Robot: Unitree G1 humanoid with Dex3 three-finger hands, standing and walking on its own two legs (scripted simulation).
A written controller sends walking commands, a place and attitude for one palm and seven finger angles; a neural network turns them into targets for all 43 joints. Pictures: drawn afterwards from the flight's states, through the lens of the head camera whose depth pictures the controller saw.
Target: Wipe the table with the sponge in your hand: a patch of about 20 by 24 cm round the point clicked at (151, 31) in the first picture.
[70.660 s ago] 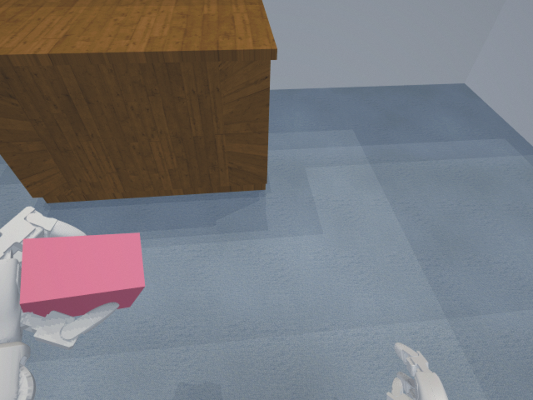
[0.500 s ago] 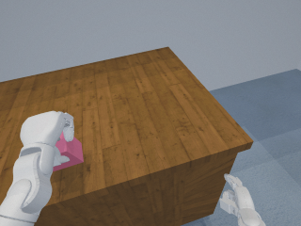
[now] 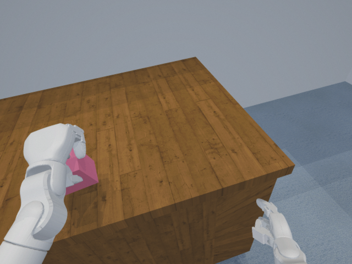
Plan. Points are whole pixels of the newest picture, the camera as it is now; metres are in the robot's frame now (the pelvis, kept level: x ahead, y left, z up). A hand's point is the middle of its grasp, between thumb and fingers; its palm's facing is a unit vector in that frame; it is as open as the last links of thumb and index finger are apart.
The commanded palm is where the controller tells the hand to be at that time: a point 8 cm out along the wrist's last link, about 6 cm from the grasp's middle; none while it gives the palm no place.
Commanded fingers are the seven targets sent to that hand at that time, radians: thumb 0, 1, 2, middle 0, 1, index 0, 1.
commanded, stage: move the sponge above the wiping area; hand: left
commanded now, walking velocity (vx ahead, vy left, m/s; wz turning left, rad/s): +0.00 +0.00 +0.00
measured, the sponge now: (70, 174) +0.26 +0.32 +0.08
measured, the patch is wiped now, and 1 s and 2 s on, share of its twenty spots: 0.90 0.90 0.90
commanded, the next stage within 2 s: lower the sponge onto the table in 1.36 s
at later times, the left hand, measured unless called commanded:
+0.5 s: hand (66, 158) +0.25 +0.29 +0.15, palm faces +0.14 -0.06 -0.99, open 7.6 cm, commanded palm +0.21 +0.27 +0.21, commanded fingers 0.00 0.10 1.30 -1.20 -1.60 -1.20 -1.60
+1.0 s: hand (64, 170) +0.23 +0.29 +0.14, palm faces +0.10 -0.12 -0.99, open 7.6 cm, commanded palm +0.20 +0.27 +0.21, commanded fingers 0.00 0.10 1.30 -1.20 -1.60 -1.20 -1.60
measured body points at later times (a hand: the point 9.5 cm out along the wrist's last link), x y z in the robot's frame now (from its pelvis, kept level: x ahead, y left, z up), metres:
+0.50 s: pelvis +0.00 -0.01 +0.00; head -0.02 -0.07 +0.44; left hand +0.24 +0.29 +0.20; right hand +0.26 -0.20 -0.08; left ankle +0.02 +0.11 -0.74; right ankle +0.03 -0.07 -0.74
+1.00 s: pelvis +0.00 -0.01 +0.00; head -0.02 -0.06 +0.44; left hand +0.22 +0.29 +0.19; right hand +0.27 -0.20 -0.07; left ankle +0.02 +0.11 -0.74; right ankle +0.03 -0.07 -0.74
